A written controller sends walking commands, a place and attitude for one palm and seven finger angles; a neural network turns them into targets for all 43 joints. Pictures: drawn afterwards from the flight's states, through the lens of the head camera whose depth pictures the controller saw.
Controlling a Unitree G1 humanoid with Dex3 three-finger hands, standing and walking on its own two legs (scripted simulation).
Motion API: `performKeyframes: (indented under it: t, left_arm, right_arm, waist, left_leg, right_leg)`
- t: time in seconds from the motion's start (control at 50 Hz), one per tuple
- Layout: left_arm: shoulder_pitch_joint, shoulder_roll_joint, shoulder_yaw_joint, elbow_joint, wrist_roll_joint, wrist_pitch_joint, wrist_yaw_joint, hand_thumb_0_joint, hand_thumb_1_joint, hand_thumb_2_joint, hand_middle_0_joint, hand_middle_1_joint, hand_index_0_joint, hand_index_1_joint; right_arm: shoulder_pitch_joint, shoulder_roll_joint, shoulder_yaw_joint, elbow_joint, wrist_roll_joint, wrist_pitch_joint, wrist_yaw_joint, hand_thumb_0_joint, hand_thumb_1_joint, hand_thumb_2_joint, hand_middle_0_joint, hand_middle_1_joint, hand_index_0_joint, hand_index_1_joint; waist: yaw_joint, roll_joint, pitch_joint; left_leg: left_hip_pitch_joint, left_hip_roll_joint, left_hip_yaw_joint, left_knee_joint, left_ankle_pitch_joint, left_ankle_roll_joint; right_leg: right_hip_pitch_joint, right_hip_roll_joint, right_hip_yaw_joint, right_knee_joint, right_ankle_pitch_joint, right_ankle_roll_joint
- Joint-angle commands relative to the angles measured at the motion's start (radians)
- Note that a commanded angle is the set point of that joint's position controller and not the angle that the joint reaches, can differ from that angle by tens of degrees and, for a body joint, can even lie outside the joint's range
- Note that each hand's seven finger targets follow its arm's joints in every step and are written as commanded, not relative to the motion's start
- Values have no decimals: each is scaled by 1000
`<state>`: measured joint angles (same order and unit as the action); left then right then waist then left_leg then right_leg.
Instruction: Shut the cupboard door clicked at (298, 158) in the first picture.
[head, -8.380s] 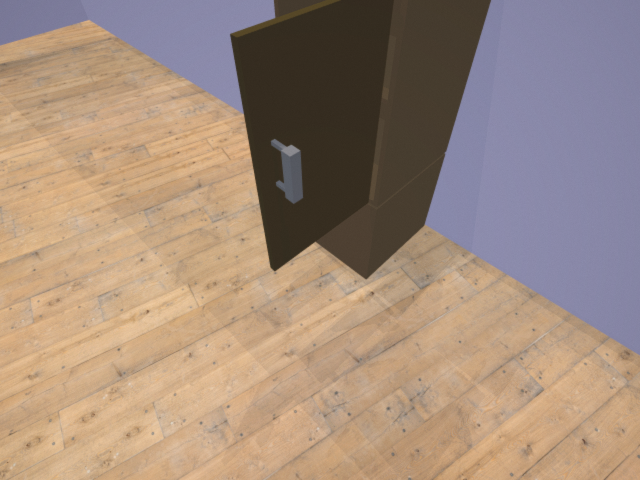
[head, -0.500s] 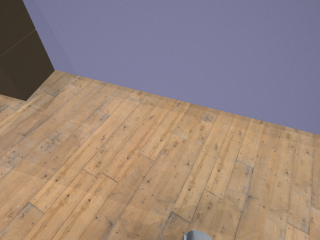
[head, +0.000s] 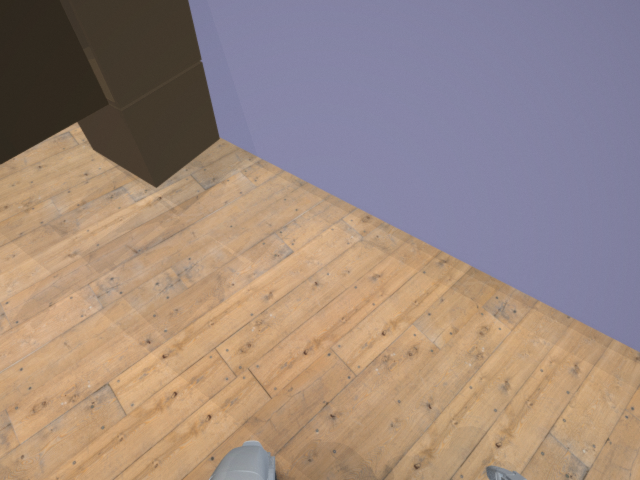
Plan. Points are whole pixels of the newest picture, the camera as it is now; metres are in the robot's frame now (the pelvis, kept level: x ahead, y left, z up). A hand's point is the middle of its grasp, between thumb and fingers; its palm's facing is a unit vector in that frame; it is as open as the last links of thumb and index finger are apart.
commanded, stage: walk to a spot facing it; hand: left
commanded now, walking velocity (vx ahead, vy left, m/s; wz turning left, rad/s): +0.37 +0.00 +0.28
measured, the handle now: out of the picture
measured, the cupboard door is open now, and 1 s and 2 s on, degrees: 88 88 88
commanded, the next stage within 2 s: turn to face it in 1.24 s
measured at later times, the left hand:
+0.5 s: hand (221, 347) +0.32 +0.19 -0.17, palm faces +0.11 -0.97 -0.20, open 7.4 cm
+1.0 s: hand (211, 324) +0.37 +0.22 -0.19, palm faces +0.28 -0.95 -0.16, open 7.4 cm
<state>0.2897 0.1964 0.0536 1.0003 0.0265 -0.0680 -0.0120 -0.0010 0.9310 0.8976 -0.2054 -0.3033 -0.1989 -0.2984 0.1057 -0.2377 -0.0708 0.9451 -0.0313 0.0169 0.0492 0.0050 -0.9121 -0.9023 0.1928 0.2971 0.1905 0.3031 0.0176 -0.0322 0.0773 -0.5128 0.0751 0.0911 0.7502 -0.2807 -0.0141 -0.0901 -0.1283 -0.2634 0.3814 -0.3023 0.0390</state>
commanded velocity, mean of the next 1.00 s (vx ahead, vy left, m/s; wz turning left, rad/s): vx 0.37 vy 0.00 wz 0.19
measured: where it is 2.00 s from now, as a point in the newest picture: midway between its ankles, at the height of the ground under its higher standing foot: (304, 281)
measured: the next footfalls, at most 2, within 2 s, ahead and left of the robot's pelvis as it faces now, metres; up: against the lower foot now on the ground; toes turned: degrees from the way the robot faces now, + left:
left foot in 0.08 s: +0.16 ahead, +0.13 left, +0.00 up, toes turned +9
right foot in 0.46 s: +0.34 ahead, -0.12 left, +0.00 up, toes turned -2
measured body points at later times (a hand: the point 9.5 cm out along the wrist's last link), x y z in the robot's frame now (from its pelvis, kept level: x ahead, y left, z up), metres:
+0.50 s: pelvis +0.23 -0.01 -0.02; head +0.25 -0.02 +0.43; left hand +0.31 +0.24 -0.15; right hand +0.24 -0.26 -0.18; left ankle +0.13 +0.12 -0.73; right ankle +0.31 -0.12 -0.75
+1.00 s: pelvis +0.45 +0.06 -0.02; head +0.47 +0.08 +0.43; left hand +0.36 +0.27 -0.18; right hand +0.60 -0.14 -0.15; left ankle +0.48 +0.16 -0.74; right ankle +0.40 -0.09 -0.66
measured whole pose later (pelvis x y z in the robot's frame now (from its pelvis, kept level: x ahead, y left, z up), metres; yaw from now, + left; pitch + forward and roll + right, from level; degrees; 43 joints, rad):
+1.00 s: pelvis +0.45 +0.06 -0.02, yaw +13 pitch +0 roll +0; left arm 0.34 0.19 0.05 1.11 0.02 -0.01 -0.02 0.01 0.92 0.90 -0.20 -0.30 -0.19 -0.30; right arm 0.15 -0.15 -0.04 0.98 -0.03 -0.06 0.00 0.00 -0.91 -0.90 0.20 0.30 0.20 0.30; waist 0.02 -0.04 0.06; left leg -0.35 0.02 0.14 0.57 -0.23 0.06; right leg -0.41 -0.12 -0.08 1.17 -0.39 0.01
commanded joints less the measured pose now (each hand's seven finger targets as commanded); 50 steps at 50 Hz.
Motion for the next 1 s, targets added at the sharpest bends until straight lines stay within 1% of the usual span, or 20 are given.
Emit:
performKeyframes:
  t: [0.0,0.04,0.06,0.08,0.1,0.14,0.18,0.4,0.42,0.44,0.46,0.48,0.54,0.62,0.74,0.8,0.82,0.86,0.88,0.98]
  left_arm:
    - [68,176,35,-3,-1,-15,8,0,900,900,-200,-300,-200,-300]
    - [31,166,30,-23,-11,-11,-1,0,900,900,-200,-300,-200,-300]
    - [32,99,19,-67,-18,-6,-13,0,900,900,-200,-300,-200,-300]
    - [-68,111,10,-117,-12,-9,-10,0,900,900,-200,-300,-200,-300]
    - [-138,121,15,-136,-13,-7,-1,0,900,900,-200,-300,-200,-300]
    - [-96,100,14,-83,-4,14,-5,0,900,900,-200,-300,-200,-300]
    - [-27,79,13,-42,3,35,-18,0,900,900,-200,-300,-200,-300]
    - [-45,110,27,-58,3,25,-30,0,900,900,-200,-300,-200,-300]
    - [63,152,43,-27,7,15,-26,0,900,900,-200,-300,-200,-300]
    - [196,249,66,11,11,5,-18,0,900,900,-200,-300,-200,-300]
    - [252,292,69,16,-1,10,-9,0,900,900,-200,-300,-200,-300]
    - [188,244,54,8,-1,6,1,0,900,900,-200,-300,-200,-300]
    - [39,103,20,-29,-2,-8,15,0,900,900,-200,-300,-200,-300]
    - [41,94,24,6,0,-27,14,0,900,900,-200,-300,-200,-300]
    - [102,133,16,72,-5,-21,13,0,900,900,-200,-300,-200,-300]
    - [79,138,17,78,-9,-14,12,0,900,900,-200,-300,-200,-300]
    - [68,125,13,64,-12,-10,9,0,900,900,-200,-300,-200,-300]
    - [19,70,-3,-30,-15,-12,-3,0,900,900,-200,-300,-200,-300]
    - [-31,70,4,-48,-10,-13,5,0,900,900,-200,-300,-200,-300]
    - [8,30,8,7,5,28,-13,0,900,900,-200,-300,-200,-300]
  right_arm:
    - [-30,-6,14,-89,4,-51,7,0,-900,-900,200,300,200,300]
    - [207,-107,-12,-22,-4,-59,-15,0,-900,-900,200,300,200,300]
    - [362,-241,-47,9,-14,-66,-32,0,-900,-900,200,300,200,300]
    - [417,-284,-51,28,2,-58,-51,0,-900,-900,200,300,200,300]
    - [369,-262,-45,15,3,-61,-56,0,-900,-900,200,300,200,300]
    - [196,-166,-17,-22,6,-69,-65,0,-900,-900,200,300,200,300]
    - [142,-116,3,-18,5,-79,-66,0,-900,-900,200,300,200,300]
    - [170,-109,-9,43,3,-72,-52,0,-900,-900,200,300,200,300]
    - [163,-90,-4,41,8,-72,-51,0,-900,-900,200,300,200,300]
    - [175,-26,8,24,17,-73,-42,0,-900,-900,200,300,200,300]
    - [131,-29,11,-18,17,-73,-39,0,-900,-900,200,300,200,300]
    - [92,-63,-1,-12,12,-72,-41,0,-900,-900,200,300,200,300]
    - [100,-23,3,25,2,-59,-33,0,-900,-900,200,300,200,300]
    - [111,43,9,34,2,-39,-14,0,-900,-900,200,300,200,300]
    - [5,43,17,-5,7,-59,1,0,-900,-900,200,300,200,300]
    - [113,3,7,29,1,-68,-9,0,-900,-900,200,300,200,300]
    - [244,-49,-5,66,-2,-71,-20,0,-900,-900,200,300,200,300]
    - [483,-222,-45,108,-4,-69,-55,0,-900,-900,200,300,200,300]
    - [419,-228,-48,103,0,-64,-56,0,-900,-900,200,300,200,300]
    - [200,-70,0,50,4,-92,-67,0,-900,-900,200,300,200,300]
  waist:
    - [-6,-117,-76]
    - [-132,11,-195]
    - [-192,290,-294]
    - [-209,225,-287]
    - [-179,80,-210]
    - [-93,239,-72]
    - [-38,209,-46]
    - [22,76,-47]
    - [74,14,-66]
    - [124,-229,-121]
    - [142,-289,-140]
    - [114,-271,-78]
    - [16,-96,-35]
    - [-9,-59,-25]
    - [23,-104,-18]
    - [-54,-81,-29]
    - [-119,5,-80]
    - [-190,270,-220]
    - [-162,159,-180]
    - [-28,139,-47]
  left_leg:
    - [134,-57,79,-181,15,28]
    - [584,-35,29,-256,49,84]
    - [818,276,-441,-335,67,208]
    - [845,385,-578,-407,239,283]
    - [692,385,-536,-419,191,278]
    - [447,295,-393,-494,67,219]
    - [331,210,-248,-515,104,172]
    - [205,103,-138,-378,-57,123]
    - [102,31,-78,-193,-79,88]
    - [-87,-90,22,125,-211,40]
    - [-190,-82,-47,364,-369,46]
    - [-224,-25,-123,487,-263,49]
    - [-137,66,-120,422,-28,16]
    - [-61,50,-33,147,39,-9]
    - [1,-5,38,-111,60,18]
    - [262,-66,95,-220,88,48]
    - [474,-39,39,-244,41,80]
    - [753,356,-598,-479,-50,261]
    - [632,386,-582,-501,-157,269]
    - [292,229,-249,-577,-45,171]
  right_leg:
    - [80,-221,95,-17,463,-102]
    - [-163,-161,10,350,494,-39]
    - [-488,-1,-3,703,-45,24]
    - [-633,28,146,872,-254,7]
    - [-652,0,200,949,-214,-3]
    - [-611,-64,247,892,-98,11]
    - [-496,-58,227,756,-35,12]
    - [-63,55,135,185,109,7]
    - [102,10,212,117,27,-15]
    - [274,-219,514,-38,-107,-100]
    - [277,-367,750,-183,-215,-193]
    - [159,-349,768,-221,-332,-202]
    - [-30,-269,432,-217,-59,-160]
    - [-42,-206,214,-229,146,-159]
    - [76,-205,164,-160,271,-146]
    - [-28,-164,89,18,405,-109]
    - [-153,-130,51,226,416,-83]
    - [-555,73,106,791,-237,-20]
    - [-588,37,192,905,-242,-44]
    - [-491,-46,231,747,-3,-17]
